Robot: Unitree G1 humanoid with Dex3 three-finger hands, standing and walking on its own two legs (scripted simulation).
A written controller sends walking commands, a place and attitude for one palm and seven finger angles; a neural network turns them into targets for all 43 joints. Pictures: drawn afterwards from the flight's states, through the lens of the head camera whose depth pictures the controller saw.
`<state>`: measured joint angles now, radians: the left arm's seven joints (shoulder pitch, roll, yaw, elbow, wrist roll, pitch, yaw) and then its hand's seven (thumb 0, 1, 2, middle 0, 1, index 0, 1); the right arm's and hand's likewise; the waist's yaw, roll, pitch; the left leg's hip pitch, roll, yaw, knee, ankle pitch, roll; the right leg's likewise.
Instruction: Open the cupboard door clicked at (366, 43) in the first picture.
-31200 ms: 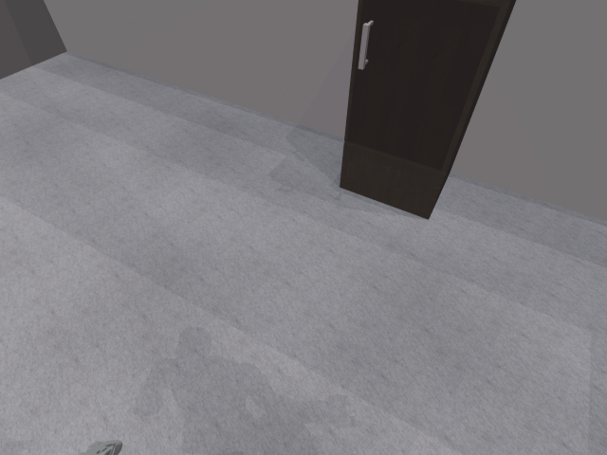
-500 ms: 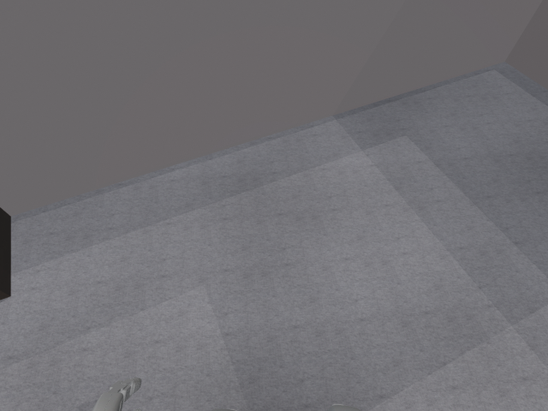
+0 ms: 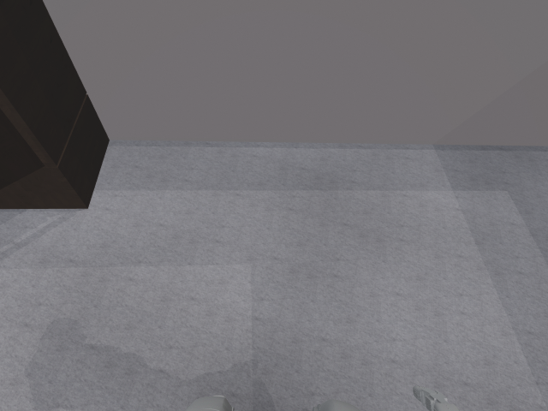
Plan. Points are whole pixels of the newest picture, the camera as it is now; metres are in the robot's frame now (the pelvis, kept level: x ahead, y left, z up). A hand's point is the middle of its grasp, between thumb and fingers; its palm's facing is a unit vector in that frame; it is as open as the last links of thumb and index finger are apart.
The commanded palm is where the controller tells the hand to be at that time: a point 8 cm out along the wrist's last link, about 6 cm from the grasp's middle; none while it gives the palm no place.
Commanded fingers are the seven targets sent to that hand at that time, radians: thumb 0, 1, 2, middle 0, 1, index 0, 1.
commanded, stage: turn to face it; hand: left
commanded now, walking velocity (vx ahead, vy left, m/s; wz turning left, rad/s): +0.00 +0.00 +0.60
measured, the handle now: out of the picture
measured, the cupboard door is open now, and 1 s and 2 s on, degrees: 44 44 44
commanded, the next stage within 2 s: take the last steps up to it in 1.34 s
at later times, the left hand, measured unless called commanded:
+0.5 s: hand out of the picture +0.08 +0.16 -0.13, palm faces +0.27 -0.93 -0.26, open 7.4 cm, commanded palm none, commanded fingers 0.00 0.90 0.90 -0.20 -0.30 -0.20 -0.30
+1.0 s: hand out of the picture -0.01 +0.22 -0.15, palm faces +0.59 -0.77 -0.24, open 7.4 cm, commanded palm none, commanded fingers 0.00 0.90 0.90 -0.20 -0.30 -0.20 -0.30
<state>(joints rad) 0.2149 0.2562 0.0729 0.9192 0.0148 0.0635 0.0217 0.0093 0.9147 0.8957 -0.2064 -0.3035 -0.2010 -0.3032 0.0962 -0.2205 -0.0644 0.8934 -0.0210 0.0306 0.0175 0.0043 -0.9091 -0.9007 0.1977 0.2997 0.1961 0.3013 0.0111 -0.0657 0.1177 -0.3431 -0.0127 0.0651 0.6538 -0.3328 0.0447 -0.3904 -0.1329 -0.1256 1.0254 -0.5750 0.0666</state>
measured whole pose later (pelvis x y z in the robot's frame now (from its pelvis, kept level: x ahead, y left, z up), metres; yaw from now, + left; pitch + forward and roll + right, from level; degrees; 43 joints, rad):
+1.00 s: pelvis +0.05 -0.01 +0.02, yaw +34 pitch +2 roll -1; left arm 0.15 0.26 0.08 0.90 0.01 0.06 0.01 0.01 0.91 0.90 -0.20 -0.30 -0.20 -0.30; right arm 0.14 -0.21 -0.04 0.92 -0.02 0.02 0.00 0.00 -0.91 -0.90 0.20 0.30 0.20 0.30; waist 0.02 -0.03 0.10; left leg -0.25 -0.03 -0.02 0.47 -0.25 0.05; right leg -0.51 -0.10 0.00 1.10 -0.39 0.10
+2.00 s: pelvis +0.11 +0.07 +0.02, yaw +54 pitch +0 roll +1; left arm 0.22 0.19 0.05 1.02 0.02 0.01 -0.01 0.01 0.91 0.90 -0.20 -0.30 -0.20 -0.30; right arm 0.32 -0.17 -0.02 1.05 -0.02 -0.05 -0.02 0.00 -0.93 -0.90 0.20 0.30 0.20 0.30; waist 0.03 -0.03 0.05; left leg -0.03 -0.07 0.08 0.31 -0.28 0.08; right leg -0.56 -0.12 -0.06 1.06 -0.28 0.02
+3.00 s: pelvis +0.25 +0.39 +0.02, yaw +54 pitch +0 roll +1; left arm 0.23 0.16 0.06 1.04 0.02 -0.01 0.01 0.01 0.93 0.90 -0.20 -0.30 -0.20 -0.30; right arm 0.22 -0.17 -0.04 1.02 -0.03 -0.06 -0.03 -0.02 -0.95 -0.90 0.20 0.30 0.20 0.30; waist 0.03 -0.03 0.05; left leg -0.18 -0.04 0.18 0.38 -0.21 0.08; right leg -0.51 -0.10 -0.07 1.00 -0.34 -0.01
